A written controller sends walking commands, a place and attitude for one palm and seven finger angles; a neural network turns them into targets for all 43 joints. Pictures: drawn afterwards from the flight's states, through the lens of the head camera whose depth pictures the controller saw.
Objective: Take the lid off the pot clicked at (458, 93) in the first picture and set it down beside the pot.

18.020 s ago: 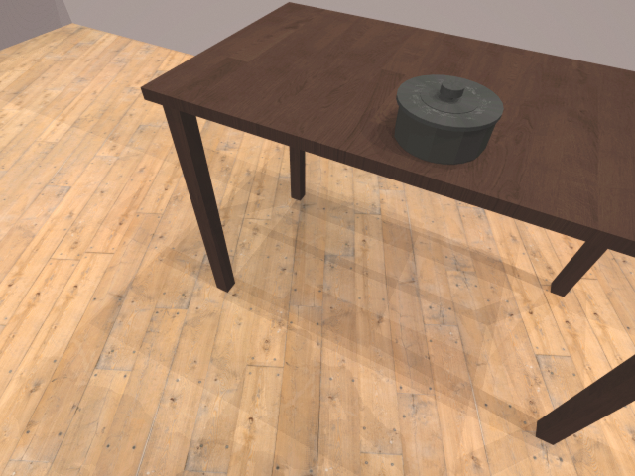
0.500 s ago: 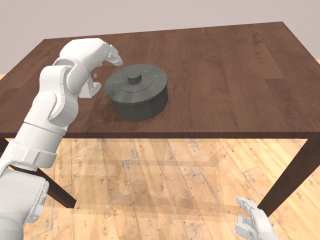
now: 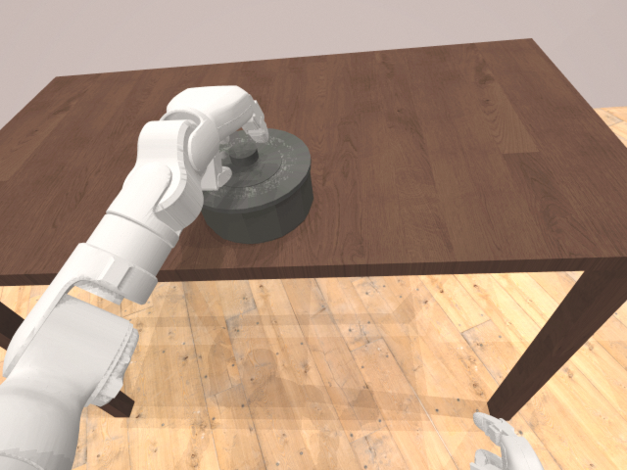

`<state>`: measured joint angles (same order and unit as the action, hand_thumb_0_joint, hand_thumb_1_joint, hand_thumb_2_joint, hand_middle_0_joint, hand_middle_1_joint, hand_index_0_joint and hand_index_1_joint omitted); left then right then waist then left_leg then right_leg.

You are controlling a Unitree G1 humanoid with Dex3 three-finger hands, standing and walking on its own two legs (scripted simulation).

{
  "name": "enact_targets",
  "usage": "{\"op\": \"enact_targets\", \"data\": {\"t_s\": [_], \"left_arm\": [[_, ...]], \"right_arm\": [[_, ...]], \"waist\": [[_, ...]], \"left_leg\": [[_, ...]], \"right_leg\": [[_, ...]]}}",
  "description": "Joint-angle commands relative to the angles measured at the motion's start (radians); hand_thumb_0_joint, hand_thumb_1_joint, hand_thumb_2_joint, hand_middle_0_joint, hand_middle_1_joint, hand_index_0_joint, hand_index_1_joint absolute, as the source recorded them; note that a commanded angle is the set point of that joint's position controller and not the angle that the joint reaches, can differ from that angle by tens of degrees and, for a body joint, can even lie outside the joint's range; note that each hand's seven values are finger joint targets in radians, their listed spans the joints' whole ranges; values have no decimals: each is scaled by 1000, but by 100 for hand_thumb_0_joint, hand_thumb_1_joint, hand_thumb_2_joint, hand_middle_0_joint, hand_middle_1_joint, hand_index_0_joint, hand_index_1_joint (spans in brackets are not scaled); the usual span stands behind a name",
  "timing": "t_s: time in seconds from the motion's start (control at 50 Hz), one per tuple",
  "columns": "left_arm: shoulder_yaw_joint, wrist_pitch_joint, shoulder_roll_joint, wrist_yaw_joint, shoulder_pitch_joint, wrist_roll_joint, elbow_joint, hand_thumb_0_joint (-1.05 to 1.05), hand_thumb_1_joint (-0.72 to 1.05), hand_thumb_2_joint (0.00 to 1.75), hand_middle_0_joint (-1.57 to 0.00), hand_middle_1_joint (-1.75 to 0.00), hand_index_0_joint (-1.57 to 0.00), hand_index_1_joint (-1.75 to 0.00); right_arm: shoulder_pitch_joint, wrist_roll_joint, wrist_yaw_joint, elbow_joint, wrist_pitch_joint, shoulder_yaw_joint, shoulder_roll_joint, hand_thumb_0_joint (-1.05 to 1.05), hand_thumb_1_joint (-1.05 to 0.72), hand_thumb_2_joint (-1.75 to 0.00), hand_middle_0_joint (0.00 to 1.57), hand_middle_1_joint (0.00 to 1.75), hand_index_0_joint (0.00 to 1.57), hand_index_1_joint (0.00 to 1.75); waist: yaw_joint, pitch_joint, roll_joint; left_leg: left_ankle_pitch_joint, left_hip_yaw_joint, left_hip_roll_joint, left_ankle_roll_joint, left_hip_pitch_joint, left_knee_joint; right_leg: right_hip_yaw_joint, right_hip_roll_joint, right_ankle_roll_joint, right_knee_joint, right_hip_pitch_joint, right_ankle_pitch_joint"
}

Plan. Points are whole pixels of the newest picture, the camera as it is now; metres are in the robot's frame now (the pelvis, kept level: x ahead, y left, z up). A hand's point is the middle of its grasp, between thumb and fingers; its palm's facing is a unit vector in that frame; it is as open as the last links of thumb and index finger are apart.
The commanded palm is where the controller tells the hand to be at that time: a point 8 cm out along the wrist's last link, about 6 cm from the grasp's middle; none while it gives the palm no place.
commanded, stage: move the open hand above the knob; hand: left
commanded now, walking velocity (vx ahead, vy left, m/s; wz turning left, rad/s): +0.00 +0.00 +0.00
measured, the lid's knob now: (243, 154) +0.51 +0.11 +0.15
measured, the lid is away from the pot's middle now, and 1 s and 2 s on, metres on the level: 0.00 0.00 0.00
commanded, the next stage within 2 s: none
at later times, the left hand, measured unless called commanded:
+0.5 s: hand (222, 111) +0.49 +0.12 +0.23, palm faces -0.20 -0.05 -0.98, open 10.0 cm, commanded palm +0.46 +0.13 +0.28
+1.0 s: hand (223, 125) +0.48 +0.12 +0.22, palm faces -0.21 -0.04 -0.98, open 10.0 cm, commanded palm +0.46 +0.12 +0.28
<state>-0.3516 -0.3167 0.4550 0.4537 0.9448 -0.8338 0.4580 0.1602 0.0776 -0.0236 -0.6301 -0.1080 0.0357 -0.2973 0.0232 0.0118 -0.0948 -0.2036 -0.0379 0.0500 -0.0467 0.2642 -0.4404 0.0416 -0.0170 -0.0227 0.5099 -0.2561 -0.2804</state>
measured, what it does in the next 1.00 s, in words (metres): stands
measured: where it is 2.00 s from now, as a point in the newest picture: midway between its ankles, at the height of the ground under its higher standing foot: outside the picture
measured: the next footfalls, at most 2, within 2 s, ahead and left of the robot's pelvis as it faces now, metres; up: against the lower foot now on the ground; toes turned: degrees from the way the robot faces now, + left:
none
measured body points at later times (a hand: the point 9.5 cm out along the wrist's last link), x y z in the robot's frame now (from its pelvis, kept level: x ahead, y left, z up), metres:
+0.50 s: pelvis +0.01 +0.00 +0.00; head +0.03 -0.03 +0.45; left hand +0.50 +0.12 +0.28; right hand +0.11 -0.25 -0.13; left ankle +0.02 +0.10 -0.74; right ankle -0.01 -0.10 -0.74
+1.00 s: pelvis +0.01 +0.02 +0.00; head +0.03 -0.01 +0.45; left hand +0.48 +0.12 +0.27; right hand +0.14 -0.23 -0.12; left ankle +0.02 +0.10 -0.74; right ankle -0.01 -0.10 -0.74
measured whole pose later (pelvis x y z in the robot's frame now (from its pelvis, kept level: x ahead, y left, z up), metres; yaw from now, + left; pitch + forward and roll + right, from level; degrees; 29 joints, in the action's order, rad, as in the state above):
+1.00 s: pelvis +0.01 +0.02 +0.00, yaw +0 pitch +4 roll +1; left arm -0.35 -0.29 0.39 0.44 1.18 -0.85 0.76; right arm 0.20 0.07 0.00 -0.66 -0.05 0.03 -0.27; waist 0.05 0.04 -0.06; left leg -0.20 -0.04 0.07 -0.07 0.29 -0.42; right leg 0.03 -0.03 0.00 0.47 -0.27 -0.27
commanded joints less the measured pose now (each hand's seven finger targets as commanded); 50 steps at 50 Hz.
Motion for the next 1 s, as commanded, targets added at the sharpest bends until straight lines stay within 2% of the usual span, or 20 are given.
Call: {"op": "enact_targets", "data": {"t_s": [0.0,0.1,0.16,0.2,0.28,0.32,0.38,0.42,0.46,0.5,0.56,0.58,0.6,0.64,0.66,0.7,0.78,0.82,0.88,0.98], "left_arm": [[277,3,394,-76,851,-56,-72,0,-39,171,-88,-8,-88,-8],[80,-40,64,-50,477,-36,259,0,-39,171,-88,-8,-88,-8],[15,-36,-7,-30,515,-40,156,0,-39,171,-88,-8,-88,-8],[53,-24,86,-23,771,-64,24,0,-39,171,-88,-8,-88,-8],[296,39,415,-56,1014,-66,-4,0,-39,171,-88,-8,-88,-8],[257,52,349,-71,922,-77,138,0,-39,171,-88,-8,-88,-8],[162,-2,186,-76,639,-90,429,0,-39,171,-88,-8,-88,-8],[115,-17,120,-62,556,-80,408,0,-39,171,-88,-8,-88,-8],[84,-7,75,-35,557,-59,273,0,-39,171,-88,-8,-88,-8],[106,6,147,-12,731,-75,81,0,-39,171,-88,-8,-88,-8],[159,64,240,-22,942,-33,-141,0,-39,171,-88,-8,-88,-8],[232,74,332,-34,971,-52,-119,0,-39,171,-88,-8,-88,-8],[185,71,269,-35,938,-53,-19,0,-39,171,-88,-8,-88,-8],[200,46,255,-55,819,-61,156,0,-39,171,-88,-8,-88,-8],[192,31,213,-65,721,-43,229,0,-39,171,-88,-8,-88,-8],[153,-2,169,-68,644,-72,335,0,-39,171,-88,-8,-88,-8],[41,3,46,-44,678,-81,93,0,-39,171,-88,-8,-88,-8],[53,4,73,-34,786,-72,11,0,-39,171,-88,-8,-88,-8],[165,18,228,-44,942,-51,15,0,-39,171,-88,-8,-88,-8],[131,21,143,-84,838,-71,228,0,-39,171,-88,-8,-88,-8]], "right_arm": [[-66,-7,29,105,89,-28,-79,0,-90,-90,20,30,20,30],[-46,3,-5,103,57,-31,-90,0,-90,-90,20,30,20,30],[-68,5,-15,139,34,-47,-98,0,-90,-90,20,30,20,30],[-72,-1,-4,138,39,-43,-87,0,-90,-90,20,30,20,30],[-1,-17,36,103,92,-39,-88,0,-90,-90,20,30,20,30],[10,-18,45,81,103,-34,-75,0,-90,-90,20,30,20,30],[33,-7,19,55,74,-38,-96,0,-90,-90,20,30,20,30],[12,-2,3,92,66,-38,-102,0,-90,-90,20,30,20,30],[-5,-4,-2,133,55,-53,-108,0,-90,-90,20,30,20,30],[-34,-5,6,152,54,-53,-98,0,-90,-90,20,30,20,30],[-8,-6,24,152,97,-62,-84,0,-90,-90,20,30,20,30],[10,-10,28,132,108,-60,-85,0,-90,-90,20,30,20,30],[20,-8,34,111,111,-56,-82,0,-90,-90,20,30,20,30],[52,-5,30,68,101,-53,-91,0,-90,-90,20,30,20,30],[58,-4,23,65,91,-58,-105,0,-90,-90,20,30,20,30],[36,-6,12,67,75,-45,-101,0,-90,-90,20,30,20,30],[-31,-3,-9,137,58,-54,-87,0,-90,-90,20,30,20,30],[-30,-3,-5,142,66,-60,-82,0,-90,-90,20,30,20,30],[4,-4,18,112,84,-54,-90,0,-90,-90,20,30,20,30],[40,-9,22,64,95,-47,-83,0,-90,-90,20,30,20,30]], "waist": [[15,462,115],[7,281,191],[32,327,178],[49,419,150],[35,559,154],[26,496,173],[20,297,203],[10,283,198],[21,378,171],[38,470,166],[63,562,103],[54,555,107],[63,495,110],[45,383,143],[38,348,107],[21,297,142],[33,448,112],[52,482,108],[64,490,131],[44,386,111]], "left_leg": [[245,41,24,-32,-180,24],[235,23,14,-11,-86,39],[237,21,16,-21,-132,19],[235,26,24,-34,-172,18],[253,44,28,-47,-193,25],[284,34,22,-46,-161,30],[243,17,5,-20,-74,52],[231,15,6,-15,-69,50],[279,13,12,-29,-123,28],[300,14,19,-45,-171,15],[387,40,14,-61,-285,-8],[373,50,13,-57,-284,-2],[357,47,15,-55,-266,5],[326,48,4,-39,-203,32],[319,42,5,-34,-180,36],[268,36,3,-20,-122,48],[368,49,-4,-25,-230,16],[379,63,-2,-33,-278,1],[302,67,5,-37,-263,17],[284,73,-8,-14,-229,42]], "right_leg": [[-46,24,-10,-52,158,393],[-11,20,-7,-58,68,364],[-17,18,-8,-68,55,364],[-35,18,-7,-68,89,385],[-64,18,-3,-62,202,448],[-55,16,-5,-54,179,467],[-20,22,-9,-65,75,388],[-15,20,-7,-63,66,372],[-27,12,-8,-67,104,426],[-46,11,-4,-69,140,466],[-53,18,-4,-79,145,512],[-56,26,-5,-75,140,494],[-47,30,-7,-76,102,471],[-19,35,-14,-73,57,410],[-13,30,-20,-81,41,386],[-5,29,-20,-71,27,343],[-16,20,-19,-62,39,372],[-19,26,-17,-68,26,371],[-25,33,-15,-78,49,366],[-1,35,-26,-75,-28,284]]}}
